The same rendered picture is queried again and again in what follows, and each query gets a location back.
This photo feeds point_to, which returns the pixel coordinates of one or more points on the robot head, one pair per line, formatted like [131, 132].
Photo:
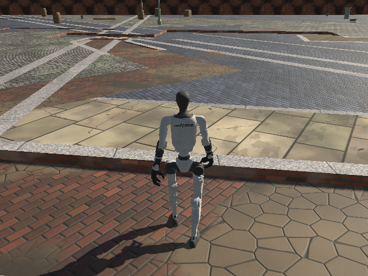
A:
[183, 99]

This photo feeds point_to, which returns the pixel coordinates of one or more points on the robot right upper arm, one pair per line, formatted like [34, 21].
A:
[203, 129]

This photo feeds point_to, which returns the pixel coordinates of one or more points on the right robot thigh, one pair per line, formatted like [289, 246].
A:
[198, 181]

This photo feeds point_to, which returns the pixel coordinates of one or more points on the right robot forearm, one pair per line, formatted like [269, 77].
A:
[208, 150]

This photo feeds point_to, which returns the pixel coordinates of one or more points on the left robot forearm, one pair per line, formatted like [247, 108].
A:
[158, 157]

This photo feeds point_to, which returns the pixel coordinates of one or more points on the robot right hand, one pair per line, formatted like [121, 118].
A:
[205, 159]

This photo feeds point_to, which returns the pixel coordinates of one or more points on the robot left hand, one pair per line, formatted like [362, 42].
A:
[154, 177]

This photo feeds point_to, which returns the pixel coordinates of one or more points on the robot left upper arm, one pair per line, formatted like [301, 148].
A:
[163, 131]

